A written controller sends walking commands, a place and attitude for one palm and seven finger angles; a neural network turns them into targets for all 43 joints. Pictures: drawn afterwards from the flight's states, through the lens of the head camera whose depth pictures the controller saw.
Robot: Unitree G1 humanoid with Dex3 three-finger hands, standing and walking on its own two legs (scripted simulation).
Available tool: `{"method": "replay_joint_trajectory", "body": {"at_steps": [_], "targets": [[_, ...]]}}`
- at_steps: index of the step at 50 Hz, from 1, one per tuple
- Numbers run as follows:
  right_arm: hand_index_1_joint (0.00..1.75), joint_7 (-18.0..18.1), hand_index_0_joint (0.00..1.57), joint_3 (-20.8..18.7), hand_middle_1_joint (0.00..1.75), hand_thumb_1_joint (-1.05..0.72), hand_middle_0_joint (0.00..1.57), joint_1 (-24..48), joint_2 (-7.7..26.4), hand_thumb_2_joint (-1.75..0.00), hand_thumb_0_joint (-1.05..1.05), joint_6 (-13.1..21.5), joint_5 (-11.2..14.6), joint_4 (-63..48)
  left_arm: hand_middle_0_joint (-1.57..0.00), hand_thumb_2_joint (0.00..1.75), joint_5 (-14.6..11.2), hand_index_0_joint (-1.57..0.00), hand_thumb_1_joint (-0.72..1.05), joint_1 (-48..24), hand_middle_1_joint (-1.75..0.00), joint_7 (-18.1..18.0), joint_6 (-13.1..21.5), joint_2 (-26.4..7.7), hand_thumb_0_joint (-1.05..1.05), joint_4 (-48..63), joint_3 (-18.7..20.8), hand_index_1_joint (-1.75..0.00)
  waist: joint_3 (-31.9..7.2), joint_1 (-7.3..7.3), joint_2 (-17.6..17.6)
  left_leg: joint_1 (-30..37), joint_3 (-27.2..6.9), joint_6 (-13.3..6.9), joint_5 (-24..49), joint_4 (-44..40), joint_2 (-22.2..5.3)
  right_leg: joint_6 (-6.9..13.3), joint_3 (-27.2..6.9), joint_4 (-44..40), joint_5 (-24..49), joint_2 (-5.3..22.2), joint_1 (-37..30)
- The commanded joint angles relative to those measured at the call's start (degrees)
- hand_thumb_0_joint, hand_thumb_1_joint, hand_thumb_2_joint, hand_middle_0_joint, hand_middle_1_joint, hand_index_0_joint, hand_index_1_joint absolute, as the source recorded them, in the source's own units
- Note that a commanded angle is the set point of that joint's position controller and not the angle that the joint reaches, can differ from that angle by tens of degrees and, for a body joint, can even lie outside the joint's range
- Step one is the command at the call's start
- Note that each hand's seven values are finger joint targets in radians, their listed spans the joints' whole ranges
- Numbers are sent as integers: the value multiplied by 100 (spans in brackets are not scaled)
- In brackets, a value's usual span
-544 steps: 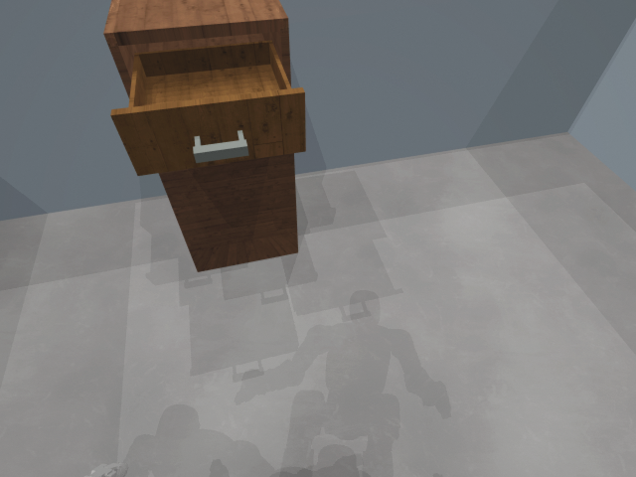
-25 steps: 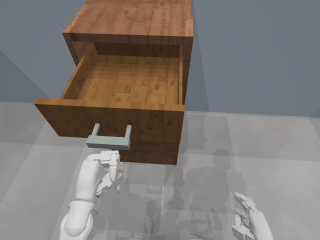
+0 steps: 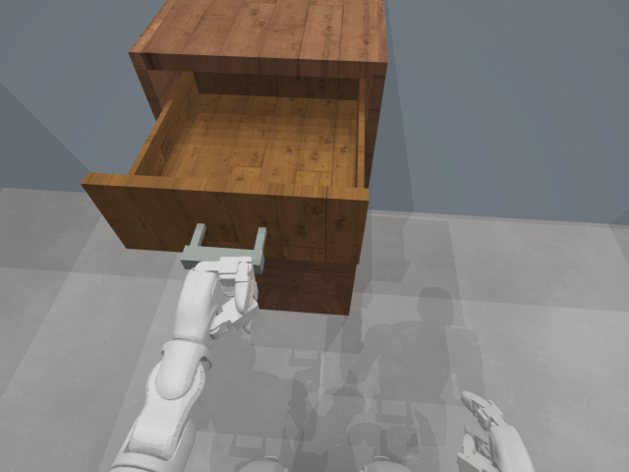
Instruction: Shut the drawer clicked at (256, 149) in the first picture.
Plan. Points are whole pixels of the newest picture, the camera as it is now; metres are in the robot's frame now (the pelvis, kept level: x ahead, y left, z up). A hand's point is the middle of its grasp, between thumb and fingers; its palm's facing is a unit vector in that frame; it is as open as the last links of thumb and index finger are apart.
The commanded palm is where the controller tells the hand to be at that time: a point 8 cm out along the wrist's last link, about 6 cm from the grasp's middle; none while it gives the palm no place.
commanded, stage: push the drawer shut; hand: left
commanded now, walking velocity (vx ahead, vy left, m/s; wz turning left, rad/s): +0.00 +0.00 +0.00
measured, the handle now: (227, 246) +0.38 +0.13 +0.06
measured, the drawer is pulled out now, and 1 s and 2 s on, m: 0.25 0.12 0.00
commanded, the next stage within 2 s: none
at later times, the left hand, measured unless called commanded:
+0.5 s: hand (262, 255) +0.37 +0.08 +0.06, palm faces -0.09 -1.00 -0.04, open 3.0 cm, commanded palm +0.36 +0.14 +0.07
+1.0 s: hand (271, 218) +0.43 +0.08 +0.06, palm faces -0.06 -1.00 -0.04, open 3.0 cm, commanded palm +0.43 +0.13 +0.07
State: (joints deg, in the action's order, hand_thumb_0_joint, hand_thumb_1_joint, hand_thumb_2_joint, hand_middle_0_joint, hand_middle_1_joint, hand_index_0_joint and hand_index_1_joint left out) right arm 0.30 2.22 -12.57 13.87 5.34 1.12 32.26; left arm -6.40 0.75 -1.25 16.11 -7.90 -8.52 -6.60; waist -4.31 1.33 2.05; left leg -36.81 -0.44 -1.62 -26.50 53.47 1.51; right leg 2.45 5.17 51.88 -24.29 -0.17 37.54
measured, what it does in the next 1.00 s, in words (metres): stands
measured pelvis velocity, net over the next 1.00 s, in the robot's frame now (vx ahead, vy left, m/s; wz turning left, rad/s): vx -0.02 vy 0.01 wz -0.03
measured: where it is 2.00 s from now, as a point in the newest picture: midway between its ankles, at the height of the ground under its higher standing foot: outside the picture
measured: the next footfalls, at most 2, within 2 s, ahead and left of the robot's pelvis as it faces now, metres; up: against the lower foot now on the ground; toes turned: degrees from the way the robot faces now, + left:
none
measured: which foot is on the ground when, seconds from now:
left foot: down 0.00-1.00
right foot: down 0.00-1.00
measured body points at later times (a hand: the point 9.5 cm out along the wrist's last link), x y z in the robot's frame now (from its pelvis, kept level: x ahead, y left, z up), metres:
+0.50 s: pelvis -0.01 +0.01 +0.00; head +0.05 +0.00 +0.45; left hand +0.37 +0.14 +0.07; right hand +0.10 -0.24 -0.11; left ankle +0.00 +0.10 -0.69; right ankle +0.02 -0.09 -0.69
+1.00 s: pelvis -0.02 +0.01 +0.00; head +0.06 +0.00 +0.44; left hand +0.43 +0.13 +0.07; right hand +0.05 -0.25 -0.12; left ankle +0.00 +0.10 -0.69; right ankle +0.02 -0.09 -0.69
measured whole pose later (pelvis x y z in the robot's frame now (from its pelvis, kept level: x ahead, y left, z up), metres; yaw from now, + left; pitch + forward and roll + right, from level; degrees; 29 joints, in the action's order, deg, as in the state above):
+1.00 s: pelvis -0.02 +0.01 +0.00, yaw -2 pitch +14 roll -1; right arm -1.0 1.5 -17.2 14.1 2.9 -0.2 37.8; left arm -4.8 -37.9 -2.0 24.9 -9.8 -52.9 6.6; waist -4.8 6.0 1.3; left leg -43.2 1.5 -2.2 -24.5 53.5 1.0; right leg 2.1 3.4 51.9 -21.5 -0.7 44.6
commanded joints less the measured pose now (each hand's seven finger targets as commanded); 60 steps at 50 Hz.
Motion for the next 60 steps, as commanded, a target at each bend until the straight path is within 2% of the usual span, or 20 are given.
{"method": "replay_joint_trajectory", "body": {"at_steps": [1, 3, 6, 8, 10, 16, 21, 24, 25, 28, 30, 32, 38, 41, 45, 50, 51, 54, 58, 60], "targets": [[30, 82, 20, -244, 30, -90, 20, 185, 677, -90, 0, 267, 27, -701, -140, 90, -44, -140, 90, -2279, -160, -134, 327, -335, 0, 867, 479, -160, -1507, 276, -397, 521, -182, 16, 929, -871, -85, -117, -493, -945, 809, 74, -869], [30, 78, 20, -224, 30, -90, 20, 218, 647, -90, 0, 251, 45, -661, -140, 90, -69, -140, 90, -2661, -160, -102, 352, -173, 0, 674, 347, -160, -1442, 325, -300, 544, -179, 27, 819, -922, -82, -117, -485, -978, 706, 82, -807], [30, 90, 20, -228, 30, -90, 20, 187, 681, -90, 0, 227, 50, -585, -140, 90, -84, -140, 90, -3123, -160, -142, 411, -301, 0, 358, 509, -160, -1454, 324, -233, 562, -202, 33, 750, -981, -93, -103, -470, -978, 592, 65, -750], [30, 66, 20, -248, 30, -90, 20, 136, 662, -90, 0, 236, 38, -558, -140, 90, -70, -140, 90, -3278, -160, -165, 455, -150, 0, 180, 440, -160, -1557, 316, -117, 683, -206, 50, 861, -996, -91, -89, -434, -936, 732, 58, -738], [30, 41, 20, -254, 30, -90, 20, 85, 695, -90, 0, 224, 28, -536, -140, 90, -82, -140, 90, -3367, -160, -195, 490, -260, 0, -35, 597, -160, -1603, 275, -189, 665, -213, 60, 892, -1026, -90, -79, -427, -940, 771, 50, -791], [30, 36, 20, -278, 30, -90, 20, -27, 731, -90, 0, 155, 18, -395, -140, 90, -58, -140, 90, -4129, -160, -207, 650, -353, 0, -685, 728, -160, -1460, 423, -431, 448, -169, 16, 613, -1020, -90, -119, -488, -1021, 524, 31, -692], [30, 24, 20, -309, 30, -90, 20, -172, 760, -90, 0, 117, 1, -329, -140, 90, -41, -140, 90, -4513, -160, -213, 776, -536, 0, -1080, 975, -160, -1706, 376, -295, 443, -151, 31, 783, -1039, -76, -95, -500, -954, 745, 20, -834], [30, -11, 20, -331, 30, -90, 20, -252, 746, -90, 0, 104, -25, -282, -140, 90, -49, -140, 90, -4679, -160, -211, 856, -388, 0, -1180, 927, -160, -1919, 384, -102, 620, -134, 50, 1011, -1016, -74, -86, -470, -894, 1017, 5, -811], [30, -16, 20, -347, 30, -90, 20, -292, 762, -90, 0, 94, -27, -262, -140, 90, -43, -140, 90, -4674, -160, -218, 870, -448, 0, -1265, 995, -160, -1986, 384, -206, 620, -129, 51, 1052, -993, -88, -89, -466, -879, 1063, 0, -827], [30, -40, 20, -364, 30, -90, 20, -400, 777, -90, 0, 70, -33, -206, -140, 90, -25, -140, 90, -4922, -160, -222, 934, -422, 0, -1524, 991, -160, -1874, 446, -340, 527, -127, 42, 1093, -985, -96, -97, -454, -866, 1136, -24, -771], [30, -50, 20, -368, 30, -90, 20, -445, 780, -90, 0, 55, -42, -155, -140, 90, 3, -140, 90, -5232, -160, -239, 980, -382, 0, -1626, 949, -160, -1897, 507, -177, 591, -143, 47, 1084, -967, -98, -92, -452, -845, 1108, -29, -640], [30, -52, 20, -382, 30, -90, 20, -510, 804, -90, 0, 41, -60, -142, -140, 90, 26, -140, 90, -5320, -160, -253, 1018, -564, 0, -1796, 1136, -160, -1959, 494, -361, 524, -145, 32, 1074, -953, -97, -102, -456, -824, 1102, -47, -676], [30, -68, 20, -377, 30, -90, 20, -624, 800, -90, 0, 6, -78, -42, -140, 90, 56, -140, 90, -6003, -160, -255, 1124, -508, 0, -2293, 1126, -160, -1974, 620, -184, 498, -153, 31, 931, -909, -94, -103, -457, -799, 956, -61, -415], [30, -53, 20, -372, 30, -90, 20, -712, 837, -90, 0, -14, -97, -23, -140, 90, 70, -140, 90, -6288, -160, -265, 1176, -831, 0, -2521, 1401, -160, -2061, 618, -276, 324, -130, 5, 876, -888, -68, -104, -510, -798, 969, -74, -545], [30, -62, 20, -368, 30, -90, 20, -806, 823, -90, 0, -39, -105, 19, -140, 90, 88, -140, 90, -6657, -160, -205, 1224, -801, 0, -2864, 1408, -160, -2132, 681, -257, 259, -106, 8, 910, -826, -64, -108, -527, -763, 1054, -76, -498], [30, -61, 20, -348, 30, -90, 20, -950, 858, -90, 0, -87, -138, 78, -140, 90, 116, -140, 90, -7121, -160, -163, 1284, -1095, 0, -3452, 1669, -160, -2175, 749, -251, 52, -91, -8, 823, -744, -50, -118, -562, -722, 995, -85, -405], [30, -60, 20, -350, 30, -90, 20, -991, 859, -90, 0, -78, -155, 77, -140, 90, 109, -140, 90, -7335, -160, -148, 1327, -1151, 0, -3407, 1722, -160, -2286, 776, -105, 109, -86, -21, 896, -704, -39, -117, -574, -677, 1088, -94, -378], [30, -84, 20, -364, 30, -90, 20, -1106, 881, -90, 0, -105, -174, 94, -140, 90, 125, -140, 90, -7448, -160, -93, 1362, -1284, 0, -3665, 1856, -160, -2476, 756, -134, 70, -75, -14, 980, -638, -36, -115, -589, -633, 1172, -103, -413], [30, -92, 20, -350, 30, -90, 20, -1249, 921, -90, 0, -149, -200, 118, -140, 90, 164, -140, 90, -7785, -160, -21, 1343, -1535, 0, -4109, 2025, -160, -2364, 877, -303, -272, -69, -46, 804, -555, -30, -137, -635, -628, 1050, -111, -346], [30, -105, 20, -351, 30, -90, 20, -1314, 920, -90, 0, -159, -208, 106, -140, 90, 192, -140, 90, -7974, -160, -14, 1360, -1548, 0, -4079, 2013, -160, -2417, 906, -118, -219, -76, -47, 873, -546, -35, -129, -632, -600, 1099, -117, -285]]}}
